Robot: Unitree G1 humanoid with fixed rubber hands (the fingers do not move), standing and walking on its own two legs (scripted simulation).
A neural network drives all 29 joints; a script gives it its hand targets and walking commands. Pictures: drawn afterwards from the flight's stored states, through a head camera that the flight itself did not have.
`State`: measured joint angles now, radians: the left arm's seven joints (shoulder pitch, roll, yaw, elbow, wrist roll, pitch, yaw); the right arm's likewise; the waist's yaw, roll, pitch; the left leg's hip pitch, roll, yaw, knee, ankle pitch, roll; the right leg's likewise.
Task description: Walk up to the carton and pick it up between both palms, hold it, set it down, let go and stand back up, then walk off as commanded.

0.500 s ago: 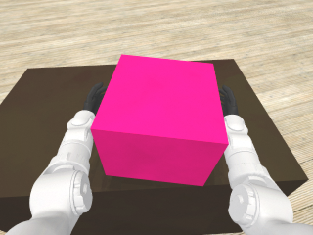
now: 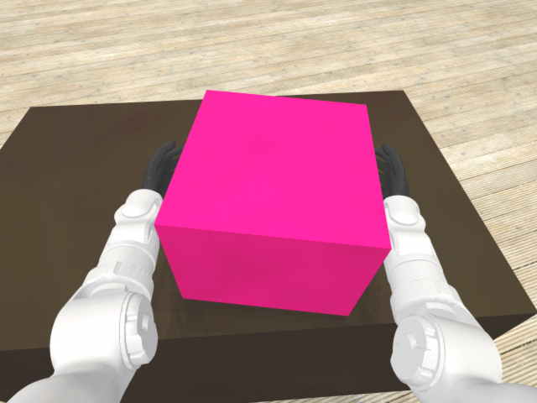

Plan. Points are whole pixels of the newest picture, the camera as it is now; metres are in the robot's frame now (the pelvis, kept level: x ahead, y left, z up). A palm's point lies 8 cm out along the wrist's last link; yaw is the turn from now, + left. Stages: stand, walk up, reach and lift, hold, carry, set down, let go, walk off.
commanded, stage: set down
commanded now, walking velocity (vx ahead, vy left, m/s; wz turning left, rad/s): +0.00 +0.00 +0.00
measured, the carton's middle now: (275, 200) +0.42 +0.00 +0.06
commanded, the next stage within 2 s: none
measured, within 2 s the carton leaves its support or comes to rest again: rests again in 1.02 s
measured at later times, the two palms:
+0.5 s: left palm (171, 194) +0.43 +0.18 +0.07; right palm (394, 208) +0.40 -0.19 +0.05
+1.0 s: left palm (167, 200) +0.43 +0.18 +0.06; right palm (391, 208) +0.40 -0.18 +0.05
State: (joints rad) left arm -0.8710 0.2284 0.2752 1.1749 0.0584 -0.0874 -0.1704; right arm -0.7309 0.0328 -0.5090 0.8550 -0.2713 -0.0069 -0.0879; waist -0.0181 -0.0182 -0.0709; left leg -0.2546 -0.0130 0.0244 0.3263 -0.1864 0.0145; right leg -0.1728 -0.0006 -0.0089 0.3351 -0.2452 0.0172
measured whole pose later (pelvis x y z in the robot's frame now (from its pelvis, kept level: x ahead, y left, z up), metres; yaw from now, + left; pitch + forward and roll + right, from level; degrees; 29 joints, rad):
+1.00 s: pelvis +0.00 +0.00 +0.00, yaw -1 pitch +12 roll +0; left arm -0.88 0.24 0.28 1.24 0.06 -0.24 -0.16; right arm -0.74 0.04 -0.57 0.94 -0.31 -0.21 -0.08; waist -0.02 -0.02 -0.07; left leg -0.36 -0.01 0.04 0.33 -0.17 0.01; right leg -0.28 0.00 -0.01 0.34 -0.24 0.02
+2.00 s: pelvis -0.03 +0.02 -0.01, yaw -2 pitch +21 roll -2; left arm -0.95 0.29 0.06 1.44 -0.12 -0.31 -0.01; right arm -0.83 -0.11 -0.34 1.28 0.04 -0.33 -0.14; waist -0.04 -0.02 -0.20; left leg -0.67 0.00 0.04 0.51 -0.17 0.01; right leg -0.52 0.01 -0.01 0.38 -0.21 0.01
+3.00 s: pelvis -0.08 +0.04 -0.02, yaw -2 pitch +15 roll -3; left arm -0.61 0.41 -0.11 1.02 -0.27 -0.20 -0.06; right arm -0.49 -0.21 -0.05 0.91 0.34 -0.18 -0.08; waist -0.04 -0.02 -0.20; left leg -0.66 0.00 0.04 0.54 -0.15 0.02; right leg -0.53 0.01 -0.01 0.44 -0.18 0.03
